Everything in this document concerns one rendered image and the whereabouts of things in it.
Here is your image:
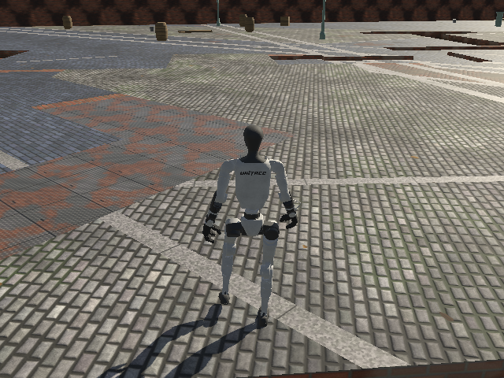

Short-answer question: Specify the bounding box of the robot right hand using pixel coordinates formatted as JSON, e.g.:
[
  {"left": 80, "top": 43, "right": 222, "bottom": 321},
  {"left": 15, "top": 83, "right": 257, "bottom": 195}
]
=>
[{"left": 280, "top": 214, "right": 298, "bottom": 229}]

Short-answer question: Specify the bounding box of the robot right upper arm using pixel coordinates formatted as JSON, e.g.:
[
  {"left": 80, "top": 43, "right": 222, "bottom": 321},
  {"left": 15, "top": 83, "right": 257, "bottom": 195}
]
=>
[{"left": 269, "top": 159, "right": 291, "bottom": 202}]

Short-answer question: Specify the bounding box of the robot left upper arm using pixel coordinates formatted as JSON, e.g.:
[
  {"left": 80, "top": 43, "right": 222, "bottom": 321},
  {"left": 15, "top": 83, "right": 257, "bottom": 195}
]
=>
[{"left": 215, "top": 159, "right": 237, "bottom": 203}]

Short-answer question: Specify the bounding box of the humanoid robot torso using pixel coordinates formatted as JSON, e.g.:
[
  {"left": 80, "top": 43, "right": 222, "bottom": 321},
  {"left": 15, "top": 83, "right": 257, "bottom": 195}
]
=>
[{"left": 234, "top": 155, "right": 271, "bottom": 236}]

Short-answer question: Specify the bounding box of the robot right forearm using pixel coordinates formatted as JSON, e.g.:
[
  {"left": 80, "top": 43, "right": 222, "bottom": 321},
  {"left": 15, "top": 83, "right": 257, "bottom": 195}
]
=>
[{"left": 283, "top": 190, "right": 297, "bottom": 217}]

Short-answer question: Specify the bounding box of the robot left hand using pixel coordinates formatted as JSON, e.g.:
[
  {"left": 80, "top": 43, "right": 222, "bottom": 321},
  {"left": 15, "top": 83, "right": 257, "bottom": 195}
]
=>
[{"left": 202, "top": 224, "right": 221, "bottom": 243}]

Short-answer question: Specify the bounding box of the robot left forearm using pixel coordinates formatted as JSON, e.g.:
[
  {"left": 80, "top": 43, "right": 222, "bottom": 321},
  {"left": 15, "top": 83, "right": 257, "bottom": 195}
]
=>
[{"left": 205, "top": 191, "right": 222, "bottom": 227}]

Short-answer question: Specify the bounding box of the robot right thigh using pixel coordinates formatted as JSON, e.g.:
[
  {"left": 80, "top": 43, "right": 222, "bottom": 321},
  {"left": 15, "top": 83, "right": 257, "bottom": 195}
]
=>
[{"left": 260, "top": 220, "right": 280, "bottom": 279}]

